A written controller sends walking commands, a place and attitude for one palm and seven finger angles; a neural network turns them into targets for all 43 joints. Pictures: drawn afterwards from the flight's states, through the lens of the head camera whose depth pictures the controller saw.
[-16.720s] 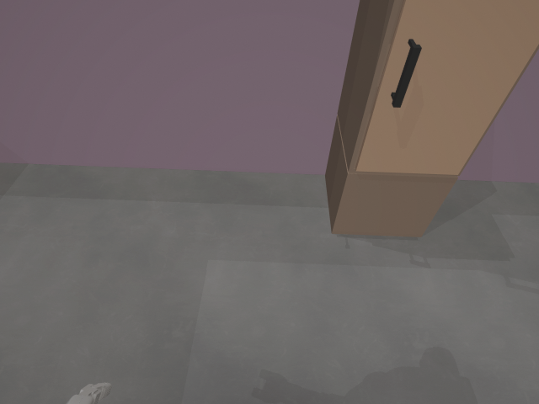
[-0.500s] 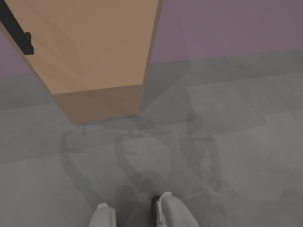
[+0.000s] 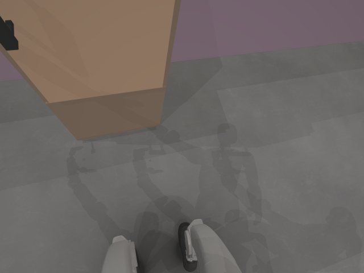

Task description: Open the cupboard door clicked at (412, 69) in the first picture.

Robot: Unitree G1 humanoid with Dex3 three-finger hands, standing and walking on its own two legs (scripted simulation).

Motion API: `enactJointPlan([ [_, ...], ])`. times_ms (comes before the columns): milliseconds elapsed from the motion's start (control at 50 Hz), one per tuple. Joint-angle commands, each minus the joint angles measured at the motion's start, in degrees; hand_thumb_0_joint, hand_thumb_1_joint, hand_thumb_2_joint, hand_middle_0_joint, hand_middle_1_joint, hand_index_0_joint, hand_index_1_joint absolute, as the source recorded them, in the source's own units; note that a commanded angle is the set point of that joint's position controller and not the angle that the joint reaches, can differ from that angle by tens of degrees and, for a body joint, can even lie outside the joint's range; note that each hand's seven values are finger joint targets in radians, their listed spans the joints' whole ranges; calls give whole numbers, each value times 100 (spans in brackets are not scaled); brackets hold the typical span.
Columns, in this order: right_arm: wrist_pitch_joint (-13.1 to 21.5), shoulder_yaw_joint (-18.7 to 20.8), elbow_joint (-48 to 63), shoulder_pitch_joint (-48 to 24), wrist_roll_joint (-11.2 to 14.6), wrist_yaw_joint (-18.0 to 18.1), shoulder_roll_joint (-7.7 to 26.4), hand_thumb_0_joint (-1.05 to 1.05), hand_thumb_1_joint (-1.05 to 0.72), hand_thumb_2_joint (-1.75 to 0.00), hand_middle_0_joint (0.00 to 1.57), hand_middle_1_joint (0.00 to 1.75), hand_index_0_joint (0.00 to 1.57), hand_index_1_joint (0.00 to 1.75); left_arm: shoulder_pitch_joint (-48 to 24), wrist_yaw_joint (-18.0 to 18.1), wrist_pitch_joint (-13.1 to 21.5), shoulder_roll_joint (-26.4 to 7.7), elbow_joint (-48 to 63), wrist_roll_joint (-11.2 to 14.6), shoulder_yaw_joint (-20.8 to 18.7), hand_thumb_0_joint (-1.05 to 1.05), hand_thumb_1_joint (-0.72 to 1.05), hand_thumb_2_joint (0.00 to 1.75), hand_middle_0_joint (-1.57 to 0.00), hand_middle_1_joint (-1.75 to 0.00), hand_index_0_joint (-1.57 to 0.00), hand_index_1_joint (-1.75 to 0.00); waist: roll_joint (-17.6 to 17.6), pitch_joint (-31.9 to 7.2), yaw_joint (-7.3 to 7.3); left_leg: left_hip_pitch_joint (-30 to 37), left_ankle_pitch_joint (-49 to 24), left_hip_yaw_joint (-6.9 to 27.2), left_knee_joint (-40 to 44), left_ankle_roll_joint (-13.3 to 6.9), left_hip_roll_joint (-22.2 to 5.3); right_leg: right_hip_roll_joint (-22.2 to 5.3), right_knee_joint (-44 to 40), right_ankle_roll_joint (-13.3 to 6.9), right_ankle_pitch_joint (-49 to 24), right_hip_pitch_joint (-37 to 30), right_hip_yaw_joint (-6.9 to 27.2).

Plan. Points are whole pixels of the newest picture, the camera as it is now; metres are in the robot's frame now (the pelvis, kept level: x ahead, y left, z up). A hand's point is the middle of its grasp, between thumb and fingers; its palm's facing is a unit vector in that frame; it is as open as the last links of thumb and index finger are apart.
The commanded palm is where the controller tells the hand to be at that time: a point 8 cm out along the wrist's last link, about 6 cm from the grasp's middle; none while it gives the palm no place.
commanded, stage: move the hooked fingers beside the handle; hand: left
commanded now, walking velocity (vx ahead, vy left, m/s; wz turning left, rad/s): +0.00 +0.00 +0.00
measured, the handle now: out of the picture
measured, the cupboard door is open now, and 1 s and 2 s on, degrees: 0 0 0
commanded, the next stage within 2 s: slide the fingers in behind the handle in 0.12 s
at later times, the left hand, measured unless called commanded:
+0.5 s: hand out of the picture +0.56 +0.30 +0.11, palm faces +0.08 -1.00 -0.01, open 14.0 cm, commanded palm +0.54 +0.32 +0.10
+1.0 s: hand out of the picture +0.56 +0.26 +0.10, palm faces +0.08 -1.00 -0.01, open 14.0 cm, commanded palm +0.54 +0.30 +0.10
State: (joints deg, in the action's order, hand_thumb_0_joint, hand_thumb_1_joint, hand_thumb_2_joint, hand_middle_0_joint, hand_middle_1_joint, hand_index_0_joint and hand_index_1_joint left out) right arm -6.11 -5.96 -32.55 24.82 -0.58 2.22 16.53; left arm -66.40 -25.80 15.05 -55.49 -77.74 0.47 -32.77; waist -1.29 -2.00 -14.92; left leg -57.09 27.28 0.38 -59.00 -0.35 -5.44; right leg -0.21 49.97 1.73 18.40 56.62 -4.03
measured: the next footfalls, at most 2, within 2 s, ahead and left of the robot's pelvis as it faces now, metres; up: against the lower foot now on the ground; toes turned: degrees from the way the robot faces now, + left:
none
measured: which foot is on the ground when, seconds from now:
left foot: down 0.00-1.00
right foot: down 0.00-1.00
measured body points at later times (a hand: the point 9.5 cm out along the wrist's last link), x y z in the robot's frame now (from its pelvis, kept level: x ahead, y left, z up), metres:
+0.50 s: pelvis +0.02 +0.00 +0.00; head +0.19 +0.05 +0.42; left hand +0.55 +0.35 +0.11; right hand -0.02 -0.26 -0.08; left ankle -0.01 +0.11 -0.67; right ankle +0.04 -0.15 -0.67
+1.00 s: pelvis +0.02 +0.00 +0.01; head +0.18 +0.03 +0.42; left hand +0.55 +0.32 +0.10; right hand -0.01 -0.26 -0.09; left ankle -0.01 +0.11 -0.67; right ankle +0.04 -0.15 -0.67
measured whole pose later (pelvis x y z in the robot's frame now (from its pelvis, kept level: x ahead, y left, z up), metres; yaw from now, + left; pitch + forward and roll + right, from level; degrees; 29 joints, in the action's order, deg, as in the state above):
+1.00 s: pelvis +0.02 +0.00 +0.01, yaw +0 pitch +24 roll -5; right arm -6.2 -4.1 -33.1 24.9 -1.2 0.7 15.8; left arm -60.7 -21.0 15.7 -44.8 -72.9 2.5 -29.9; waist -1.6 -3.6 -13.5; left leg -53.3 28.1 0.5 -57.1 0.0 -5.4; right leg -0.1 48.9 1.6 19.7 53.2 -4.0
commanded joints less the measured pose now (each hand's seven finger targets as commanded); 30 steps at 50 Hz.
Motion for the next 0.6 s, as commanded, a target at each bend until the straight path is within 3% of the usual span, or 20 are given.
enactJointPlan([
  [0, 24, 426, 119, 1323, -14, 75, 1213, 0, -90, -90, 20, 30, 20, 30, -2052, -121, 206, -1691, 994, 146, -30, 0, -50, 30, -30, -120, -30, -120, -1353, -3007, 49, 2104, -2557, 258, 667, -135, 233, 361, -316, -193, -1367, -1500, 36],
  [40, 23, 399, 135, 1330, -6, 86, 1220, 0, -90, -90, 20, 30, 20, 30, -2069, -139, 125, -1763, 902, 129, -19, 0, -50, 30, -30, -120, -30, -120, -1124, -2876, 5, 1781, -2315, 224, 642, -170, 237, 365, -319, -165, -1279, -1571, 55],
  [100, 16, 426, 128, 1413, -43, 80, 1222, 0, -90, -90, 20, 30, 20, 30, -2142, -129, 230, -1939, 1271, 122, -164, 0, -50, 30, -30, -120, -30, -120, -1586, -3235, 118, 2129, -2713, 243, 616, -126, 235, 362, -241, -212, -1492, -1567, 42],
  [200, -25, 474, 113, 1432, -69, 18, 1236, 0, -90, -90, 20, 30, 20, 30, -2056, -111, 330, -2002, 1505, 208, -365, 0, -50, 30, -30, -120, -30, -120, -1630, -3365, 154, 2364, -3069, 271, 543, -80, 206, 397, -201, -223, -1680, -1531, 11],
  [240, -33, 465, 123, 1406, -53, 6, 1222, 0, -90, -90, 20, 30, 20, 30, -1995, -115, 271, -1910, 1425, 230, -310, 0, -50, 30, -30, -120, -30, -120, -1495, -3171, 133, 2220, -2883, 249, 568, -106, 210, 403, -243, -209, -1615, -1560, 9],
  [280, -45, 468, 108, 1401, -50, -2, 1199, 0, -90, -90, 20, 30, 20, 30, -2093, -98, 252, -1730, 1497, 222, -174, 0, -50, 30, -30, -120, -30, -120, -1676, -3172, 104, 2382, -3015, 277, 586, -90, 206, 405, -252, -216, -1655, -1461, -7],
  [340, -59, 537, 75, 1466, -82, -46, 1188, 0, -90, -90, 20, 30, 20, 30, -1889, -55, 253, -1476, 1842, 220, -88, 0, -50, 30, -30, -120, -30, -120, -1974, -3527, 168, 2968, -3697, 328, 537, -18, 176, 408, -242, -223, -1843, -1312, -38],
  [380, -83, 539, 52, 1468, -87, -59, 1175, 0, -90, -90, 20, 30, 20, 30, -1899, -35, 257, -1295, 1828, 289, -32, 0, -50, 30, -30, -120, -30, -120, -1872, -3379, 122, 3065, -3906, 385, 532, 6, 142, 420, -249, -229, -1847, -1189, -77],
  [440, -70, 570, 51, 1431, -85, -79, 1166, 0, -90, -90, 20, 30, 20, 30, -1899, 10, 211, -966, 1798, 394, 115, 0, -50, 30, -30, -120, -30, -120, -1636, -3144, 66, 2914, -3580, 356, 598, -22, 165, 432, -328, -216, -1769, -1255, -76],
  [480, -67, 558, 56, 1428, -92, -70, 1160, 0, -90, -90, 20, 30, 20, 30, -1884, 76, 222, -1072, 1788, 381, 3, 0, -50, 30, -30, -120, -30, -120, -1662, -3243, 125, 2898, -3665, 347, 602, -22, 180, 418, -293, -231, -1884, -1374, -53],
  [540, -53, 557, 101, 1380, -96, -98, 1115, 0, -90, -90, 20, 30, 20, 30, -1751, 211, 226, -895, 1737, 327, 101, 0, -50, 30, -30, -120, -30, -120, -1520, -3060, 146, 2650, -3425, 278, 638, -48, 215, 407, -310, -227, -1938, -1547, -32],
  [580, -56, 557, 118, 1373, -101, -98, 1117, 0, -90, -90, 20, 30, 20, 30, -1794, 309, 287, -1082, 1778, 285, -45, 0, -50, 30, -30, -120, -30, -120, -1484, -3143, 165, 2551, -3402, 251, 616, -66, 228, 401, -265, -232, -2051, -1675, 0],
])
